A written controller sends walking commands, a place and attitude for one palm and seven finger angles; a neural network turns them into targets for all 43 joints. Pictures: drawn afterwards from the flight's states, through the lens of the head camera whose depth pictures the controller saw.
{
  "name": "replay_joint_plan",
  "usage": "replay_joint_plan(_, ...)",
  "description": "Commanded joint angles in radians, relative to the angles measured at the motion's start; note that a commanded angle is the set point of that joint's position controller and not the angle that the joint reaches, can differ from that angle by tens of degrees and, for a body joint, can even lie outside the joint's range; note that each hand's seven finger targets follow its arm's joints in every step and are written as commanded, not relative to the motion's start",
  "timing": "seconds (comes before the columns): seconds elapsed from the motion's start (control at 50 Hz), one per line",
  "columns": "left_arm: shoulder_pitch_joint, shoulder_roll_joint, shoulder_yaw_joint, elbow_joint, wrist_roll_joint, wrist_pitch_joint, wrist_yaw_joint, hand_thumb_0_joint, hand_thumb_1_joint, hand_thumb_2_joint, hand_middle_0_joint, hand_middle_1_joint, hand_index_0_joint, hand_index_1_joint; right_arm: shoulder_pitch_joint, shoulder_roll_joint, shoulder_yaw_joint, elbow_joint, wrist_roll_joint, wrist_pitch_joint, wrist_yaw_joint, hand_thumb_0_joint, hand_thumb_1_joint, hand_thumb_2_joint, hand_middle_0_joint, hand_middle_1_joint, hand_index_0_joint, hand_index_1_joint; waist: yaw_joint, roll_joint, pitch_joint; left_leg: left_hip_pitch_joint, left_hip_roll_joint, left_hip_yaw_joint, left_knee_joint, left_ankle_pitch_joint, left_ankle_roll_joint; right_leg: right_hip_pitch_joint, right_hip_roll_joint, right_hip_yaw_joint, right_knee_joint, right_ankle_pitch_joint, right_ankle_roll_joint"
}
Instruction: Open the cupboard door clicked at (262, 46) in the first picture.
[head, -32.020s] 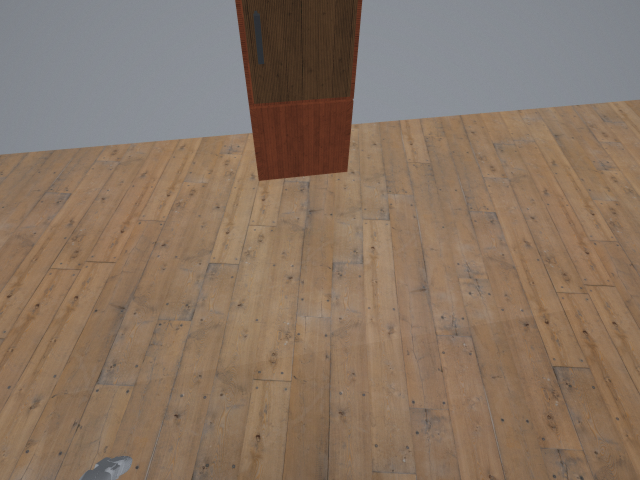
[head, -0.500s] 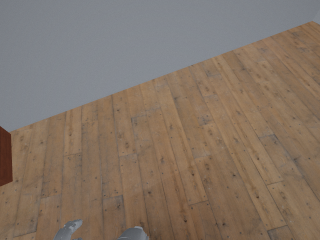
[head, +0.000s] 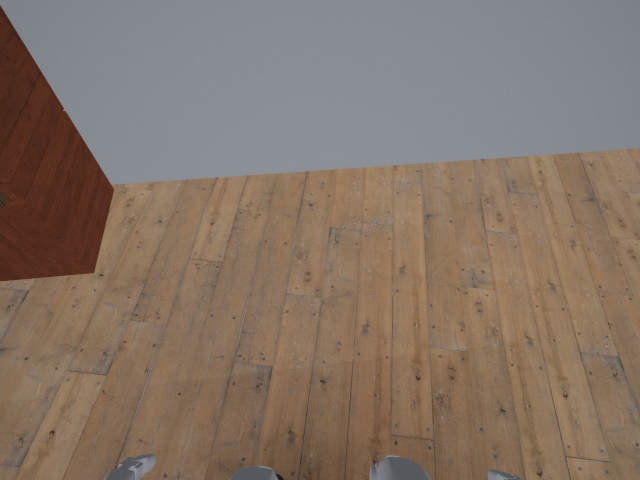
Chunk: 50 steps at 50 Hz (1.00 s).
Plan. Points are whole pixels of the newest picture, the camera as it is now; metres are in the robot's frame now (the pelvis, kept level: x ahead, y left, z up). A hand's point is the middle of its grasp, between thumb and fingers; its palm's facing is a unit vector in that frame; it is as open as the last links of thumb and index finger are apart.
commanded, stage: turn to face it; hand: left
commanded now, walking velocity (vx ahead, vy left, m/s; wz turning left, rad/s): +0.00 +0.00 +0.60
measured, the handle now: out of the picture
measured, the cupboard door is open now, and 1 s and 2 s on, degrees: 43 43 43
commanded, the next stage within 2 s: take the last steps up to it in 1.36 s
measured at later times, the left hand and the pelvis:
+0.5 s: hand out of the picture +0.00 +0.18 -0.19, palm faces +0.34 -0.92 -0.21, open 7.3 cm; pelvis +0.01 -0.02 -0.01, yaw +19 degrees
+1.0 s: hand out of the picture +0.00 +0.14 -0.14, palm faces +0.55 -0.79 -0.27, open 7.3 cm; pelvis +0.04 -0.07 +0.01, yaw +36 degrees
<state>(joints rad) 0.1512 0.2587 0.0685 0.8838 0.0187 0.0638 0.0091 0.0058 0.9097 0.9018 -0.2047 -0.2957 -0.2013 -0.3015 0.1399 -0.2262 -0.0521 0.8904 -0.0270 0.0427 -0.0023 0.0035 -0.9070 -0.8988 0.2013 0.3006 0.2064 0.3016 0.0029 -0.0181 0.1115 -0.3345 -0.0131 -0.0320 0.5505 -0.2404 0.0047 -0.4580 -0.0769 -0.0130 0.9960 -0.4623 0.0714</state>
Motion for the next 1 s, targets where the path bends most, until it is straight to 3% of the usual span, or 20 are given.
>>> replay_joint_plan(0.0, 0.018, 0.062, 0.015, -0.082, -0.007, -0.032, 0.001, 0.0, 0.9, 0.9, -0.2, -0.3, -0.2, -0.3, 0.002, -0.226, -0.063, -0.065, -0.004, -0.014, -0.01, 0.0, -0.9, -0.9, 0.2, 0.3, 0.2, 0.3, -0.014, 0.173, -0.175, 0.081, 0.216, -0.272, -0.17, 0.199, 0.15, 0.111, 0.045, -0.02, -0.217, 0.01, -0.004)
replay_joint_plan(0.06, 0.153, 0.117, 0.031, -0.055, -0.003, -0.051, 0.007, 0.0, 0.9, 0.9, -0.2, -0.3, -0.2, -0.3, -0.066, -0.191, -0.064, -0.091, 0.013, -0.006, -0.005, 0.0, -0.9, -0.9, 0.2, 0.3, 0.2, 0.3, 0.061, 0.054, -0.181, -0.116, 0.105, -0.215, -0.018, 0.037, 0.063, 0.394, 0.015, 0.013, -0.592, 0.184, -0.018)
replay_joint_plan(0.08, 0.175, 0.21, 0.05, -0.055, 0.013, -0.063, 0.017, 0.0, 0.9, 0.9, -0.2, -0.3, -0.2, -0.3, -0.049, -0.111, -0.055, -0.108, 0.022, -0.005, 0.002, 0.0, -0.9, -0.9, 0.2, 0.3, 0.2, 0.3, 0.069, -0.242, -0.176, -0.294, -0.037, -0.059, 0.218, -0.223, -0.021, 0.483, -0.257, 0.317, -0.756, 0.126, -0.106)
replay_joint_plan(0.1, 0.141, 0.242, 0.047, -0.07, 0.011, -0.061, 0.022, 0.0, 0.9, 0.9, -0.2, -0.3, -0.2, -0.3, -0.07, -0.127, -0.056, -0.119, 0.015, -0.006, 0.006, 0.0, -0.9, -0.9, 0.2, 0.3, 0.2, 0.3, 0.068, -0.318, -0.14, -0.285, -0.04, -0.019, 0.483, -0.384, -0.038, 0.341, -0.424, 0.439, -0.79, 0.211, -0.204)
replay_joint_plan(0.16, 0.004, 0.131, 0.023, -0.105, 0.004, -0.061, 0.027, 0.0, 0.9, 0.9, -0.2, -0.3, -0.2, -0.3, -0.016, -0.118, -0.063, -0.063, 0.008, 0.015, 0.021, 0.0, -0.9, -0.9, 0.2, 0.3, 0.2, 0.3, -0.019, -0.227, -0.1, -0.254, 0.03, -0.015, 0.689, -0.237, -0.048, 0.251, -0.275, 0.18, -0.702, 0.369, -0.193)
replay_joint_plan(0.2, 0.027, 0.111, 0.012, -0.099, 0.003, -0.067, 0.025, 0.0, 0.9, 0.9, -0.2, -0.3, -0.2, -0.3, -0.034, -0.096, -0.046, -0.062, 0.011, 0.012, 0.028, 0.0, -0.9, -0.9, 0.2, 0.3, 0.2, 0.3, -0.009, -0.246, -0.097, -0.246, 0.035, 0.035, 0.58, -0.223, -0.066, 0.329, -0.226, 0.035, -0.643, 0.635, -0.178)
replay_joint_plan(0.3, 0.147, 0.164, 0.034, -0.055, 0.009, -0.07, 0.025, 0.0, 0.9, 0.9, -0.2, -0.3, -0.2, -0.3, -0.103, -0.054, -0.02, -0.072, 0.019, -0.002, 0.033, 0.0, -0.9, -0.9, 0.2, 0.3, 0.2, 0.3, 0.051, -0.173, -0.162, -0.149, 0.009, 0.131, 0.232, -0.22, -0.062, 0.492, -0.257, -0.029, -0.535, 0.882, -0.174)
replay_joint_plan(0.38, 0.106, 0.178, 0.043, -0.051, -0.001, -0.065, 0.015, 0.0, 0.9, 0.9, -0.2, -0.3, -0.2, -0.3, -0.008, -0.092, -0.028, -0.056, 0.016, -0.011, 0.028, 0.0, -0.9, -0.9, 0.2, 0.3, 0.2, 0.3, -0.008, -0.169, -0.179, 0.082, -0.004, 0.146, -0.028, -0.026, -0.033, 0.366, -0.253, -0.102, -0.408, 0.766, -0.111)
replay_joint_plan(0.4, 0.086, 0.16, 0.041, -0.064, -0.008, -0.061, 0.011, 0.0, 0.9, 0.9, -0.2, -0.3, -0.2, -0.3, 0.059, -0.139, -0.041, -0.039, 0.011, -0.017, 0.026, 0.0, -0.9, -0.9, 0.2, 0.3, 0.2, 0.3, -0.05, -0.058, -0.209, 0.243, 0.047, 0.08, -0.108, 0.141, -0.006, 0.242, -0.231, -0.136, -0.275, 0.637, -0.067)
replay_joint_plan(0.42, 0.072, 0.088, 0.027, -0.098, -0.015, -0.055, 0.004, 0.0, 0.9, 0.9, -0.2, -0.3, -0.2, -0.3, 0.135, -0.254, -0.07, -0.032, 0.002, -0.027, 0.018, 0.0, -0.9, -0.9, 0.2, 0.3, 0.2, 0.3, -0.089, 0.259, -0.252, 0.411, 0.33, -0.308, -0.147, 0.486, 0.128, -0.043, -0.082, -0.176, -0.035, 0.042, 0.014)
replay_joint_plan(0.44, -0.003, 0.074, 0.011, -0.128, -0.009, -0.042, 0.01, 0.0, 0.9, 0.9, -0.2, -0.3, -0.2, -0.3, 0.193, -0.303, -0.081, -0.011, 0.005, -0.016, 0.006, 0.0, -0.9, -0.9, 0.2, 0.3, 0.2, 0.3, -0.113, 0.29, -0.248, 0.391, 0.436, -0.42, -0.158, 0.709, 0.245, -0.139, -0.033, -0.066, 0.11, -0.235, 0.016)
replay_joint_plan(0.46, -0.039, 0.092, 0.011, -0.142, -0.005, -0.035, 0.013, 0.0, 0.9, 0.9, -0.2, -0.3, -0.2, -0.3, 0.19, -0.289, -0.075, -0.011, 0.003, -0.014, 0.001, 0.0, -0.9, -0.9, 0.2, 0.3, 0.2, 0.3, -0.106, 0.171, -0.208, 0.324, 0.433, -0.363, -0.155, 0.576, 0.257, -0.133, -0.058, -0.001, 0.159, -0.182, 0.004)
replay_joint_plan(0.52, -0.023, 0.091, 0.023, -0.084, -0.001, -0.023, 0.008, 0.0, 0.9, 0.9, -0.2, -0.3, -0.2, -0.3, 0.037, -0.222, -0.054, -0.05, 0.0, -0.021, -0.018, 0.0, -0.9, -0.9, 0.2, 0.3, 0.2, 0.3, -0.042, 0.221, -0.131, 0.146, 0.284, -0.278, -0.21, 0.297, 0.18, -0.099, -0.042, 0.03, 0.166, -0.018, 0.007)
replay_joint_plan(0.7, -0.007, 0.065, 0.014, -0.084, -0.007, -0.032, 0.001, 0.0, 0.9, 0.9, -0.2, -0.3, -0.2, -0.3, 0.018, -0.223, -0.063, -0.047, -0.003, -0.015, -0.01, 0.0, -0.9, -0.9, 0.2, 0.3, 0.2, 0.3, -0.022, 0.188, -0.16, 0.097, 0.207, -0.29, -0.18, 0.225, 0.149, 0.097, 0.053, -0.019, -0.217, 0.028, 0.0)
replay_joint_plan(0.76, 0.09, 0.09, 0.023, -0.064, -0.009, -0.047, 0.007, 0.0, 0.9, 0.9, -0.2, -0.3, -0.2, -0.3, -0.031, -0.207, -0.067, -0.063, 0.009, -0.009, -0.007, 0.0, -0.9, -0.9, 0.2, 0.3, 0.2, 0.3, 0.031, 0.161, -0.179, -0.02, 0.151, -0.288, -0.091, 0.196, 0.102, 0.319, 0.07, -0.026, -0.488, 0.187, -0.008)
replay_joint_plan(0.78, 0.126, 0.134, 0.034, -0.058, -0.003, -0.057, 0.013, 0.0, 0.9, 0.9, -0.2, -0.3, -0.2, -0.3, -0.031, -0.166, -0.063, -0.074, 0.017, -0.008, -0.003, 0.0, -0.9, -0.9, 0.2, 0.3, 0.2, 0.3, 0.05, 0.039, -0.2, -0.126, 0.083, -0.244, 0.009, 0.072, 0.051, 0.449, -0.029, 0.07, -0.645, 0.189, -0.032)
replay_joint_plan(0.8, 0.143, 0.226, 0.054, -0.059, 0.013, -0.066, 0.022, 0.0, 0.9, 0.9, -0.2, -0.3, -0.2, -0.3, -0.029, -0.1, -0.054, -0.094, 0.022, -0.01, 0.002, 0.0, -0.9, -0.9, 0.2, 0.3, 0.2, 0.3, 0.061, -0.252, -0.19, -0.283, -0.066, -0.042, 0.243, -0.227, -0.035, 0.506, -0.304, 0.353, -0.744, 0.22, -0.135)
replay_joint_plan(0.82, 0.126, 0.237, 0.046, -0.068, 0.01, -0.065, 0.025, 0.0, 0.9, 0.9, -0.2, -0.3, -0.2, -0.3, -0.05, -0.13, -0.057, -0.102, 0.015, -0.008, 0.006, 0.0, -0.9, -0.9, 0.2, 0.3, 0.2, 0.3, 0.059, -0.267, -0.157, -0.269, -0.039, -0.032, 0.493, -0.389, -0.037, 0.363, -0.428, 0.407, -0.754, 0.333, -0.226)
replay_joint_plan(0.88, -0.002, 0.126, 0.018, -0.095, 0.001, -0.063, 0.027, 0.0, 0.9, 0.9, -0.2, -0.3, -0.2, -0.3, -0.008, -0.118, -0.06, -0.048, 0.006, 0.016, 0.02, 0.0, -0.9, -0.9, 0.2, 0.3, 0.2, 0.3, -0.02, -0.236, -0.086, -0.255, 0.027, -0.021, 0.68, -0.236, -0.051, 0.279, -0.263, 0.153, -0.688, 0.452, -0.198)
replay_joint_plan(0.98, 0.113, 0.142, 0.024, -0.061, 0.006, -0.071, 0.025, 0.0, 0.9, 0.9, -0.2, -0.3, -0.2, -0.3, -0.088, -0.061, -0.03, -0.06, 0.017, 0.007, 0.032, 0.0, -0.9, -0.9, 0.2, 0.3, 0.2, 0.3, 0.032, -0.183, -0.123, -0.186, 0.017, 0.095, 0.361, -0.221, -0.068, 0.437, -0.232, -0.014, -0.587, 0.814, -0.17)
